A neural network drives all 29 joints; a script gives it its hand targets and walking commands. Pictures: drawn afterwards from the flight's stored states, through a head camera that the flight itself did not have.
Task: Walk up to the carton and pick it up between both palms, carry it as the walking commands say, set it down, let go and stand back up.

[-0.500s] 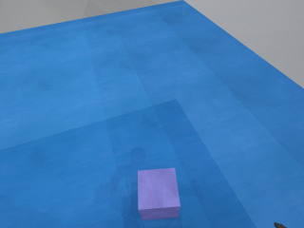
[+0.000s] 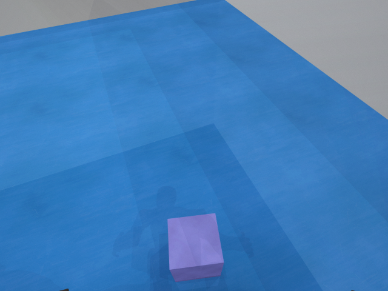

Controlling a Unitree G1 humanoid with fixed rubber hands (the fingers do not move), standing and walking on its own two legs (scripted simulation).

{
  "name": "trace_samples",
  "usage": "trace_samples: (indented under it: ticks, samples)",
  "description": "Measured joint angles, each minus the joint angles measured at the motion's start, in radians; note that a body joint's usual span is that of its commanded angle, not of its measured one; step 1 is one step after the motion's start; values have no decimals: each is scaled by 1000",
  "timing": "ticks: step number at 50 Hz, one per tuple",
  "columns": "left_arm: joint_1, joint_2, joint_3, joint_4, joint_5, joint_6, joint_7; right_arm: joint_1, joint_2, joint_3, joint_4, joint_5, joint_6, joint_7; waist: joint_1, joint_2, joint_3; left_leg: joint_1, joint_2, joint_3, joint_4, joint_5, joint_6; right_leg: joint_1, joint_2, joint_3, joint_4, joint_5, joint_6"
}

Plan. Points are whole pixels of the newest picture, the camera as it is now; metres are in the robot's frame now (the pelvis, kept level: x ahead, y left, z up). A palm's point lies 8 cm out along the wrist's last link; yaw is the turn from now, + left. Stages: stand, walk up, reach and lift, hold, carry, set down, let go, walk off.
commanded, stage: walk up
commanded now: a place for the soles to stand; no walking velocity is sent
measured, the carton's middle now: (194, 248) +0.40 +0.04 -0.64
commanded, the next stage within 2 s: reach and lift in 0.04 s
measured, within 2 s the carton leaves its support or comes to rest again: neither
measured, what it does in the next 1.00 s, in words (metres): lowers itself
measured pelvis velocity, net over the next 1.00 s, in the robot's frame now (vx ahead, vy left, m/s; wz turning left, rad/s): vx -0.07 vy -0.02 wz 0.19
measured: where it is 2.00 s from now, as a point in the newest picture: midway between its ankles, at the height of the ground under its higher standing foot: outside the picture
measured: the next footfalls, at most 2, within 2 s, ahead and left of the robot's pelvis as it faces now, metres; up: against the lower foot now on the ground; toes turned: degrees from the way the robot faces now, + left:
none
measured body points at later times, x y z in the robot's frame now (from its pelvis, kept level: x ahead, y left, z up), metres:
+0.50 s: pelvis -0.04 -0.01 -0.04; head +0.09 +0.02 +0.39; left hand +0.17 +0.29 -0.14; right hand +0.20 -0.27 -0.14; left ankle -0.05 +0.11 -0.73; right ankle +0.03 -0.13 -0.73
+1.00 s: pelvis -0.07 -0.02 -0.07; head +0.15 +0.02 +0.32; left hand +0.28 +0.27 -0.19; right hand +0.33 -0.21 -0.18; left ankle -0.05 +0.12 -0.73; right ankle +0.03 -0.13 -0.73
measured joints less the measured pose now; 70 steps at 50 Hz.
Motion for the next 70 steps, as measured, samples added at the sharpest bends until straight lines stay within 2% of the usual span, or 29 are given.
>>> trace_samples:
  ticks: [2, 5, 8, 12, 19, 24, 35, 46, 56, 65, 70]
  samples:
    - [5, 2, 1, -3, 1, 0, 0, -2, 0, -1, -5, 0, 2, 0, -1, 3, 4, -3, 5, 1, 15, -9, -2, -3, 4, 0, 12, -7, -1]
    - [-9, -36, 61, -164, 35, 80, -45, 51, 10, -38, -204, 1, 83, 10, -33, 20, -18, -130, -10, -77, 82, -12, -6, -81, -24, -62, 42, -20, 5]
    - [-76, -83, 95, -299, 82, 167, -69, -3, 19, -77, -312, -38, 162, 16, -39, 31, 11, -211, -34, -135, 106, 5, 10, -131, -52, -110, 50, -12, 10]
    - [-131, -93, 93, -366, 126, 243, -88, -109, 36, -113, -358, -55, 229, 11, -37, 25, 19, -299, -42, -170, 149, 9, 9, -199, -62, -136, 77, -8, 6]
    - [-153, -60, 61, -383, 130, 217, -98, -126, 118, -153, -347, -35, 193, 20, -48, -8, 13, -415, -43, -223, 259, -23, 2, -286, -64, -174, 162, -42, -1]
    - [-259, -74, 55, -385, 110, 224, -76, -167, 142, -146, -359, -10, 194, 14, -52, -2, 19, -532, -43, -240, 357, -47, 3, -391, -62, -180, 239, -57, -2]
    - [-517, -130, 108, -328, 94, 271, -23, -420, 128, -138, -326, 2, 235, 13, -52, 15, -25, -767, -61, -223, 459, -46, 16, -643, -63, -133, 348, -46, 11]
    - [-681, -140, 158, -257, 69, 231, -25, -621, 155, -156, -271, 11, 199, -9, -46, 2, -73, -969, -72, -235, 488, -17, 6, -848, -64, -130, 387, -24, 3]
    - [-853, -153, 173, -164, 39, 163, -26, -805, 190, -189, -186, 25, 131, -35, -51, 4, -160, -1177, -81, -262, 520, 2, -9, -1051, -64, -143, 423, -14, -10]
    - [-1037, -177, 229, -105, 56, 125, -17, -980, 208, -235, -147, 2, 104, -47, -46, 2, -204, -1349, -87, -268, 552, 14, -16, -1226, -60, -135, 460, -3, -14]
    - [-1125, -185, 259, -110, 62, 116, -11, -1088, 205, -269, -138, -27, 98, -47, -39, 2, -203, -1424, -90, -268, 564, 19, -17, -1304, -58, -129, 472, 3, -13]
